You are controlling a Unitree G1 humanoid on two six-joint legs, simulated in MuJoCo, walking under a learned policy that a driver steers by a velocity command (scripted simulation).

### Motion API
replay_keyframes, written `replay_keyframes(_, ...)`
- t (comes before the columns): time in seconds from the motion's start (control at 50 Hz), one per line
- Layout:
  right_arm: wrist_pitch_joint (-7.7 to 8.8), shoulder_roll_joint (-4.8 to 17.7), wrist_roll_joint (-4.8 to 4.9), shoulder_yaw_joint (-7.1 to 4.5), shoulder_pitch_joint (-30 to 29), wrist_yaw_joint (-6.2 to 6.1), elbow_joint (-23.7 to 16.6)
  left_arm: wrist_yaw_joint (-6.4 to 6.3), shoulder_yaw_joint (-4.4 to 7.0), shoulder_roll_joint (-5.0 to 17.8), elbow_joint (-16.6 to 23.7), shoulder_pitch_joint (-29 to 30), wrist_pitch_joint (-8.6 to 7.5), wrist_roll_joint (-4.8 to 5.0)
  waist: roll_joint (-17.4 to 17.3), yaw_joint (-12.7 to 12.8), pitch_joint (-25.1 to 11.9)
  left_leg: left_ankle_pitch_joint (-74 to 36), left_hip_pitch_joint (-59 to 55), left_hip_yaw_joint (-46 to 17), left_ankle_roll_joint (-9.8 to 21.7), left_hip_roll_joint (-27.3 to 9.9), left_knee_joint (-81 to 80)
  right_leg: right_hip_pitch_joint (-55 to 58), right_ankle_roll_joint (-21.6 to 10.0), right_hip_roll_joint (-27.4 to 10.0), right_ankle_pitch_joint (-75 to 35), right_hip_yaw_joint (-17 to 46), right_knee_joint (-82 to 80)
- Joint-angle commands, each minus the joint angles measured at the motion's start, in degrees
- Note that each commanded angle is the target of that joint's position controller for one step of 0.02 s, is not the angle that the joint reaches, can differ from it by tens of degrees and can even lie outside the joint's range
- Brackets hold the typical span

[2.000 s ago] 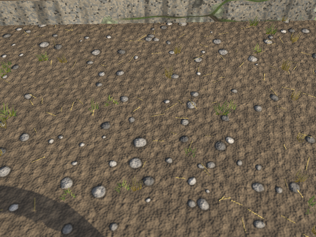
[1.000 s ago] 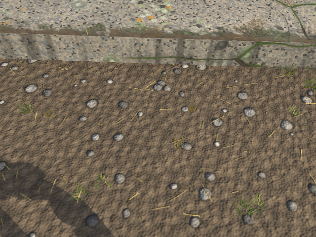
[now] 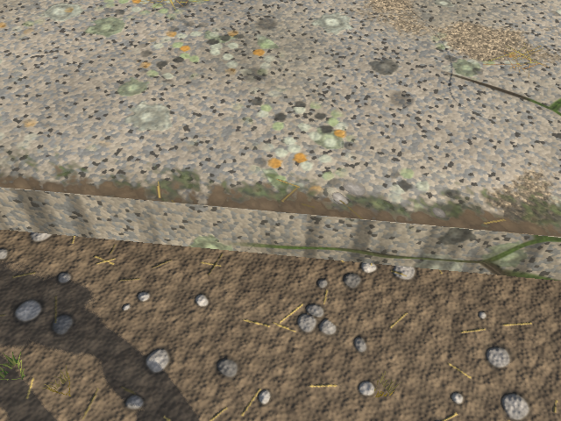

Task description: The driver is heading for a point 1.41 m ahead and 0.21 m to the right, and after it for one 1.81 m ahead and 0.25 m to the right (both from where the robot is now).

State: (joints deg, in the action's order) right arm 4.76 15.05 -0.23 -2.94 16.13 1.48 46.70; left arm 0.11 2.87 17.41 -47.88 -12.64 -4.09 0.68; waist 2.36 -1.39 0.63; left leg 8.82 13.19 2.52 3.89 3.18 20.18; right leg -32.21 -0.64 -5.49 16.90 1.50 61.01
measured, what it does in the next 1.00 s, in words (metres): walks ahead: right foot, then left foot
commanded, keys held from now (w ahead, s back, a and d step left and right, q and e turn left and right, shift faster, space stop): w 0.86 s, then w+e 0.14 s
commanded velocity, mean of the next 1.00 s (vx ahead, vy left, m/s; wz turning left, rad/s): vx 0.50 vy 0.00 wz -0.02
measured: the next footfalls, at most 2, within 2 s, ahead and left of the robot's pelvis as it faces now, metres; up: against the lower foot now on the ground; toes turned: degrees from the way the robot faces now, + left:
right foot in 0.32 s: +0.35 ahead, -0.16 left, +0.00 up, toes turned -3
left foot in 0.80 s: +0.58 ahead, +0.06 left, +0.00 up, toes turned +4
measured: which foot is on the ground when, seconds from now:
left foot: down 0.00-0.34, up 0.36-0.78, down 0.80-1.00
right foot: up 0.00-0.30, down 0.32-0.82, up 0.84-1.00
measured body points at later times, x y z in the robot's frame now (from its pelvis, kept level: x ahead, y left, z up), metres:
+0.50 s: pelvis +0.27 -0.07 +0.00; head +0.30 -0.09 +0.45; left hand +0.35 +0.20 -0.12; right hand +0.33 -0.34 -0.14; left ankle +0.23 +0.07 -0.67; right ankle +0.31 -0.16 -0.74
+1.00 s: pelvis +0.53 -0.02 +0.00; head +0.55 +0.00 +0.45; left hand +0.58 +0.24 -0.15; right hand +0.59 -0.29 -0.12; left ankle +0.54 +0.06 -0.74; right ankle +0.49 -0.16 -0.67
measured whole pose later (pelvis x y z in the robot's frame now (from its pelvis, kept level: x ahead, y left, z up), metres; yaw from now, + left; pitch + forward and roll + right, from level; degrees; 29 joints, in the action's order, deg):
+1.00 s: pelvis +0.53 -0.02 +0.00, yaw -2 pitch +0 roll +0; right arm 5.1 13.9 -1.4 -1.9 14.3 0.0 53.6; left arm 1.1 2.5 14.9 -57.2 -14.3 -2.7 -1.7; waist 2.3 0.5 2.2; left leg 9.7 9.2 7.1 4.1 1.4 18.9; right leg -24.9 -3.3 -2.0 16.1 0.6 59.4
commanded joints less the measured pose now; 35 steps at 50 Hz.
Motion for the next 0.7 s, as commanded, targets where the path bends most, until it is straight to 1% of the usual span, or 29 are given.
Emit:
replay_keyframes(0.02,1.32,8.51,0.17,-2.03,-1.69,-0.54,-2.76,-0.29,0.63,2.68,3.32,-0.21,0.26,-0.64,-5.79,1.81,-0.48,-9.47,-2.96,-13.57,10.93,-16.13,-12.77,-5.87,1.52,-3.1,-6.93,1.93,-5.94)
replay_keyframes(0.06,1.02,8.98,0.32,-2.13,-0.54,-0.95,-1.9,-0.01,0.39,2.06,4.14,3.35,0.05,-0.7,-5.42,0.81,0.4,-10.01,-3.26,-10.38,9.71,-14.73,-13.35,-5.89,1.82,-2.64,-13.87,1.4,-13.32)
replay_keyframes(0.12,0.64,9.93,0.79,-2.27,1.98,-1.36,-0.36,0.62,-0.1,1.16,5.48,9.25,-0.5,-0.36,-5.36,-1.34,1.55,-9.45,-3.63,-6.85,8.03,-13.28,-13.32,-2.79,1.72,-0.63,-21.54,-0.42,-23.3)
replay_keyframes(0.18,-0.01,10.51,1.23,-2.44,5.3,-1.44,1.7,1.36,-0.21,1.54,7.14,13.86,-0.84,0.13,-5.47,-2.99,2.56,-8.48,-8.21,-7.25,7.65,-15.18,-11.7,-2.83,1.05,0.48,-21.81,-0.6,-28.09)
replay_keyframes(0.2,-0.33,10.62,1.33,-2.52,5.83,-1.51,2.25,1.66,-0.16,1.87,7.7,14.84,-0.96,0.22,-5.64,-3.02,2.86,-9.01,-10.38,-7.58,7.34,-16.12,-10.7,-3.39,0.45,0.68,-20.4,-0.36,-29.36)
replay_keyframes(0.24,-0.93,11.23,1.47,-2.83,5.66,-1.79,2.93,2.15,0.1,3.04,8.34,15.07,-1.27,0.19,-6.32,-2.14,2.75,-11.73,-13.96,-8.33,6.39,-17.76,-8.11,-2.66,-1.03,1.1,-16.1,-0.25,-31.38)
replay_keyframes(0.26,-1.23,11.55,1.45,-2.96,5.3,-1.94,3.17,2.31,0.35,3.7,8.08,13.74,-1.41,0.16,-6.84,-1.11,2.0,-14.88,-15.1,-8.46,5.81,-18.18,-6.37,-0.36,-1.8,1.66,-14.13,-0.77,-32.03)
replay_keyframes(0.28,-1.51,11.74,1.49,-2.98,4.13,-2.04,3.06,2.27,0.93,4.74,7.21,10.27,-1.52,0.09,-7.25,1.19,0.08,-22.39,-15.37,-7.55,4.9,-17.4,-2.38,5.02,-2.82,3.06,-12.9,-2.16,-33.28)
replay_keyframes(0.3,-0.85,10.09,-2.87,-2.29,6.79,-1.59,4.18,1.89,0.62,4.09,3.85,1.63,-0.64,-5.17,-6.93,3.2,-3.71,-29.12,-14.16,-3.15,2.45,-12.79,7.33,16.73,-3.88,5.85,-9.55,-5.91,-34.65)
replay_keyframes(0.32,-0.52,7.65,-2.82,-1.67,8.12,-1.44,4.0,1.27,1.73,7.14,1.34,-8.88,-0.85,-6.42,-3.89,6.88,-10.04,-21.63,-5.4,-1.14,0.96,-9.62,21.73,32.05,-6.15,0.67,-9.07,-0.45,-32.66)
replay_keyframes(0.34,-0.14,2.43,-0.04,-0.28,14.21,-0.79,1.67,0.56,4.16,16.41,0.23,-15.98,-0.28,-6.12,14.31,6.7,-20.18,4.95,14.82,2.36,-2.24,-0.66,44.11,51.13,-13.97,-17.02,-4.31,27.6,-37.34)
replay_keyframes(0.36,-0.18,7.14,-1.41,-1.44,10.97,-1.13,3.05,0.65,3.83,14.24,0.26,-13.74,0.56,-3.2,11.34,7.25,-20.17,21.48,21.19,-5.76,-1.45,0.96,51.23,48.73,-14.64,-17.44,-5.64,38.16,-44.24)
replay_keyframes(0.38,-0.25,8.22,-1.2,-1.81,6.01,-0.96,2.06,0.58,2.95,11.18,1.14,-7.89,0.69,-2.62,5.53,5.61,-11.42,17.65,24.03,-7.52,-0.5,-2.8,52.92,41.91,-13.34,-15.1,-4.9,27.75,-43.41)
replay_keyframes(0.4,-0.02,7.33,-0.82,-1.32,3.27,-0.62,1.74,0.59,1.94,7.25,1.36,-4.18,0.51,-2.62,1.96,4.4,-6.83,13.07,22.94,-7.12,-0.2,-5.22,49.96,35.3,-12.31,-12.67,-7.86,21.93,-44.76)
replay_keyframes(0.42,-0.38,6.73,-1.24,-1.23,2.43,-0.45,1.88,0.48,1.2,4.95,1.06,-2.36,0.35,-2.3,2.21,2.8,-3.61,10.85,20.67,-6.37,-0.28,-7.1,45.72,30.17,-10.64,-10.19,-10.91,17.11,-46.83)
replay_keyframes(0.44,-1.23,6.39,-2.22,-1.06,3.17,-0.31,2.24,0.41,0.76,3.68,0.36,-1.48,0.14,-1.95,3.44,1.17,-2.44,9.93,17.34,-5.88,-0.83,-8.0,42.89,26.2,-9.56,-8.34,-12.37,13.71,-48.46)
replay_keyframes(0.46,-1.99,5.76,-2.53,-0.83,4.27,-0.08,3.14,0.54,0.69,3.6,-0.08,-1.68,-0.2,-2.0,3.8,0.67,-2.66,9.3,14.91,-5.07,-1.21,-7.74,42.15,24.53,-9.75,-7.63,-14.56,12.02,-49.29)
replay_keyframes(0.5,-2.59,4.79,-2.46,-0.46,3.43,0.44,3.06,0.79,1.03,4.58,-1.8,-3.64,-0.96,-1.46,3.16,0.13,-1.89,7.66,15.04,-4.02,-2.02,-8.14,39.69,23.57,-10.98,-7.25,-15.76,9.89,-51.35)
replay_keyframes(0.52,-2.63,4.51,-2.37,-0.28,1.42,0.64,2.54,0.83,1.24,5.21,-2.52,-4.21,-1.12,-1.34,2.92,0.34,-0.68,5.93,16.6,-3.63,-2.43,-8.87,37.35,23.46,-11.46,-7.26,-13.94,9.03,-52.82)
replay_keyframes(0.54,-2.63,4.43,-2.29,-0.09,-0.97,0.75,1.91,0.82,1.32,5.34,-3.16,-4.77,-1.14,-1.35,2.69,0.76,0.58,4.07,18.11,-3.18,-2.93,-9.49,34.57,23.53,-11.79,-7.13,-12.41,8.38,-54.06)
replay_keyframes(0.58,-2.55,3.98,-2.09,0.4,-5.37,0.93,0.77,0.9,1.26,4.9,-4.38,-6.06,-1.06,-1.34,2.46,1.75,2.29,0.55,19.31,-2.39,-3.72,-9.95,27.79,24.04,-11.73,-6.47,-10.5,6.75,-55.54)
replay_keyframes(0.64,-2.28,3.36,-1.46,1.0,-10.71,1.03,-0.59,0.95,1.51,5.45,-6.12,-8.0,-1.17,-1.44,2.14,3.15,3.36,-3.78,16.98,-0.72,-4.03,-8.83,18.69,24.68,-10.75,-5.64,-11.52,4.2,-55.75)
replay_keyframes(0.7,-1.97,3.82,-1.32,1.07,-13.72,0.66,-1.39,0.8,1.56,5.71,-7.78,-9.86,-1.15,-1.6,1.99,3.97,3.57,-4.28,14.38,0.38,-3.43,-7.73,14.13,26.91,-9.77,-6.2,-15.76,3.22,-53.62)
